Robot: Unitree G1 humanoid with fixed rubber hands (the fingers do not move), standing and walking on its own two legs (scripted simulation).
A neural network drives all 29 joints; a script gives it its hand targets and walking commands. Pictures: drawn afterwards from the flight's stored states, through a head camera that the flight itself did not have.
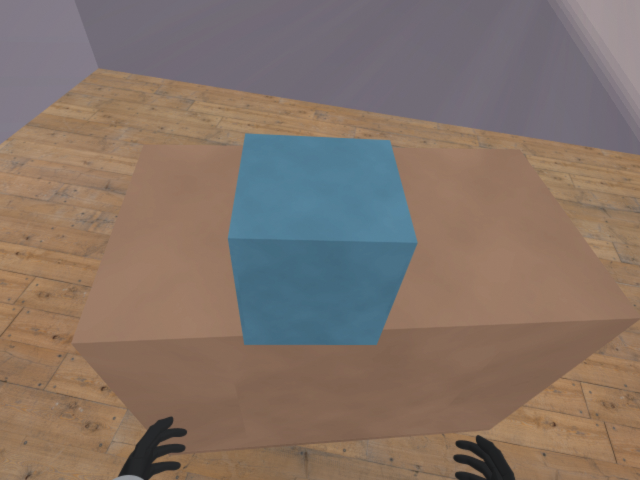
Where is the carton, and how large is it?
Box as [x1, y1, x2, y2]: [228, 133, 417, 344]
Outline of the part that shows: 245,133 228,234 229,249 244,344 376,344 417,242 389,140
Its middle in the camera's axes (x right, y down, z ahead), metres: -0.01 +0.01 +0.58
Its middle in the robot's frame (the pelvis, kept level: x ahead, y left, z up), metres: +0.43 +0.03 +0.03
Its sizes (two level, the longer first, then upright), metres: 0.210 0.200 0.250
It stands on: a pedestal, 0.69 m high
